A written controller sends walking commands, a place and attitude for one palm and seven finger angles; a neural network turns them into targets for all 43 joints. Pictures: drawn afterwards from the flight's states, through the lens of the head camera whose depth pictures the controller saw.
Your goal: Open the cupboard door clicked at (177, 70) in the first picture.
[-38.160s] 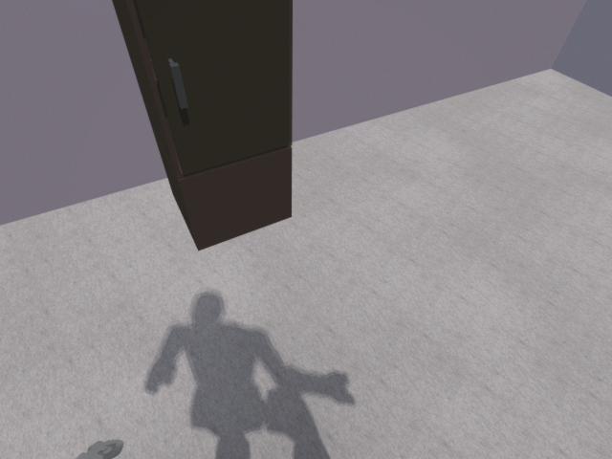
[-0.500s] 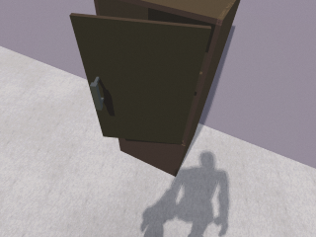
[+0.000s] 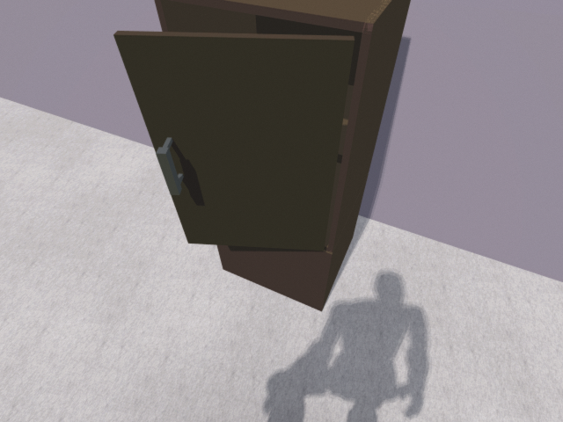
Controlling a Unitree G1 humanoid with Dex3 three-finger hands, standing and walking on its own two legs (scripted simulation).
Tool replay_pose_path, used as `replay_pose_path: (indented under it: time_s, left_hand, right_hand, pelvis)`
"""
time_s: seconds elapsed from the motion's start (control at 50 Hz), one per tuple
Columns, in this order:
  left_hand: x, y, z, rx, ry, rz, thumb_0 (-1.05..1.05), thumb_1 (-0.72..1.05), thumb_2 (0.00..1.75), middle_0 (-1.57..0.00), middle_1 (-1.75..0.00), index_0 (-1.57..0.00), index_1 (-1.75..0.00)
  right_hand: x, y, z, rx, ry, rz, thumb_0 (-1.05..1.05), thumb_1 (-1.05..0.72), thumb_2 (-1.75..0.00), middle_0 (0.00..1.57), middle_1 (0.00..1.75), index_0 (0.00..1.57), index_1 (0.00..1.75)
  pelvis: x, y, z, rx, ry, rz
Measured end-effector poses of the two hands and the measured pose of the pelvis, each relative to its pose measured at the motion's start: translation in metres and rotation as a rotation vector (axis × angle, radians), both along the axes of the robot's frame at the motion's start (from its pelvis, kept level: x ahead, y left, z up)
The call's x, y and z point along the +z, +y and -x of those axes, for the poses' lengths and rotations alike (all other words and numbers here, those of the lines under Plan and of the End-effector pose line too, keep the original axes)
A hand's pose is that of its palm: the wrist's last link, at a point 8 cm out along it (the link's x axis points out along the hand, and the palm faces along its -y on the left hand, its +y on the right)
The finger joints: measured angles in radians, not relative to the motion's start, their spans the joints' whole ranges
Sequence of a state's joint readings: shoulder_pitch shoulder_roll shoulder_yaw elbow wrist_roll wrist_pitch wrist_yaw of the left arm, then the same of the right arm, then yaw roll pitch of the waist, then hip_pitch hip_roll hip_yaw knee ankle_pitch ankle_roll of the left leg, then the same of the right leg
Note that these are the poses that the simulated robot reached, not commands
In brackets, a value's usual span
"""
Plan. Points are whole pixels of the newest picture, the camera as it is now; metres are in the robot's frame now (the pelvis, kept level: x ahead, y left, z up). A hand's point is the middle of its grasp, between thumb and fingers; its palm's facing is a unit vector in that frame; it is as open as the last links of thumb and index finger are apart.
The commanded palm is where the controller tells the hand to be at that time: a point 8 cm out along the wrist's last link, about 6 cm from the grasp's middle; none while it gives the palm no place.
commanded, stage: look again from close up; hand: left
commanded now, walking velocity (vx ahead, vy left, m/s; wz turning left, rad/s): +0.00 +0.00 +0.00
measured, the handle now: (172, 166) +0.62 +0.28 -0.02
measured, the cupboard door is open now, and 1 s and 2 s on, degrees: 21 21 21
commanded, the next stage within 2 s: shuffle to correct the standing spot in 0.08 s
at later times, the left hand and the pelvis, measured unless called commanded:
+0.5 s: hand out of the picture +0.00 +0.17 -0.19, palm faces +0.06 -0.98 -0.17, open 7.4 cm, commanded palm none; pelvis +0.03 +0.00 -0.01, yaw +0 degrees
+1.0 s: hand out of the picture +0.08 +0.21 -0.16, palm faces +0.08 -0.96 -0.25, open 7.3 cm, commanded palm none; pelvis +0.07 +0.02 +0.01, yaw +1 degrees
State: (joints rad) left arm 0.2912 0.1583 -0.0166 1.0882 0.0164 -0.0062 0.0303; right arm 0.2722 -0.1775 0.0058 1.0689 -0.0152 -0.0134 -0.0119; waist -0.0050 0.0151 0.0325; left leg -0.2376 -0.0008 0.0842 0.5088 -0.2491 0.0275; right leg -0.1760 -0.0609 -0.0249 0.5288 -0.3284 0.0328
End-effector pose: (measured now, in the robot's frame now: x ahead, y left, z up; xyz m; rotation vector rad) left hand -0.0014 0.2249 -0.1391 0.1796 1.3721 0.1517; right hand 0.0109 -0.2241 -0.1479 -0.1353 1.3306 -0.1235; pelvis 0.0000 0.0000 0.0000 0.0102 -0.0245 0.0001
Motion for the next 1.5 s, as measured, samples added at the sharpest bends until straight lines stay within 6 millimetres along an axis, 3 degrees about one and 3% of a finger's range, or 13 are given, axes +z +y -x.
replay_pose_path:
  time_s: [0.32,0.42,0.52,0.64,0.78,0.86,1.0,1.1,1.18,1.26,1.36,1.5]
  left_hand:
    - [-0.007,-0.030,0.002,0.016,0.004,0.048,0.01,0.91,0.90,-0.20,-0.30,-0.20,-0.30]
    - [-0.012,-0.022,0.003,0.052,0.013,0.051,0.01,0.91,0.90,-0.20,-0.30,-0.20,-0.30]
    - [-0.018,0.000,0.000,0.066,0.053,0.041,0.01,0.91,0.90,-0.20,-0.30,-0.20,-0.30]
    - [-0.008,0.020,-0.034,0.022,0.050,-0.009,0.01,0.91,0.90,-0.20,-0.30,-0.19,-0.30]
    - [0.002,0.015,-0.092,0.003,-0.115,-0.054,0.01,0.91,0.90,-0.19,-0.30,-0.19,-0.29]
    - [0.013,0.013,-0.096,0.038,-0.148,-0.057,0.00,0.92,0.90,-0.20,-0.30,-0.20,-0.30]
    - [0.017,0.029,-0.073,0.065,-0.058,-0.039,0.00,0.92,0.90,-0.20,-0.30,-0.20,-0.30]
    - [0.005,0.058,-0.057,0.095,0.005,-0.019,0.01,0.91,0.90,-0.20,-0.30,-0.20,-0.30]
    - [-0.019,0.093,-0.052,0.116,0.042,-0.016,0.01,0.91,0.90,-0.20,-0.30,-0.20,-0.30]
    - [-0.023,0.117,-0.066,0.108,0.038,-0.037,0.01,0.91,0.90,-0.20,-0.30,-0.20,-0.30]
    - [-0.010,0.121,-0.091,0.069,-0.030,-0.017,0.01,0.92,0.90,-0.19,-0.30,-0.19,-0.29]
    - [-0.001,0.101,-0.112,0.003,-0.070,0.017,0.01,0.92,0.90,-0.19,-0.30,-0.19,-0.29]
  right_hand:
    - [0.006,-0.023,-0.004,0.008,0.020,0.018,0.01,-0.91,-0.90,0.20,0.30,0.20,0.30]
    - [0.004,-0.021,-0.009,0.018,0.045,0.033,0.01,-0.91,-0.90,0.20,0.30,0.20,0.30]
    - [0.007,-0.009,-0.022,0.015,0.036,0.051,0.01,-0.91,-0.90,0.20,0.30,0.20,0.30]
    - [0.003,0.008,-0.022,-0.013,0.038,0.022,0.01,-0.91,-0.90,0.20,0.30,0.20,0.30]
    - [-0.020,0.015,-0.024,-0.013,0.095,-0.055,0.01,-0.91,-0.90,0.20,0.30,0.20,0.30]
    - [-0.015,0.013,-0.049,0.012,0.085,-0.054,0.01,-0.91,-0.90,0.20,0.30,0.20,0.30]
    - [0.010,0.013,-0.114,0.039,-0.044,-0.011,0.01,-0.92,-0.90,0.20,0.30,0.20,0.30]
    - [0.019,0.029,-0.156,0.081,-0.116,0.035,0.01,-0.92,-0.90,0.20,0.30,0.20,0.30]
    - [0.016,0.052,-0.178,0.104,-0.179,0.081,0.01,-0.91,-0.90,0.20,0.30,0.20,0.30]
    - [0.020,0.077,-0.174,0.112,-0.177,0.083,0.01,-0.91,-0.90,0.20,0.30,0.20,0.30]
    - [0.020,0.105,-0.154,0.080,-0.159,0.041,0.00,-0.92,-0.90,0.20,0.30,0.20,0.30]
    - [0.014,0.096,-0.115,0.005,-0.116,0.039,-0.01,-0.94,-0.90,0.20,0.30,0.20,0.30]
  pelvis:
    - [0.001,-0.021,-0.004,-0.001,0.004,0.003]
    - [-0.003,-0.014,-0.014,0.008,0.008,0.013]
    - [-0.007,0.000,-0.028,-0.003,0.014,-0.006]
    - [-0.004,0.007,-0.035,-0.024,0.029,-0.011]
    - [-0.012,0.002,-0.050,-0.013,0.032,-0.033]
    - [-0.004,0.005,-0.058,0.017,0.026,-0.034]
    - [0.008,0.021,-0.066,0.017,0.037,-0.055]
    - [0.003,0.046,-0.073,0.018,0.038,-0.044]
    - [-0.014,0.073,-0.080,0.026,0.035,-0.014]
    - [-0.013,0.085,-0.079,0.025,0.035,-0.018]
    - [-0.003,0.096,-0.078,0.020,0.043,-0.012]
    - [0.001,0.096,-0.069,0.002,0.042,-0.003]
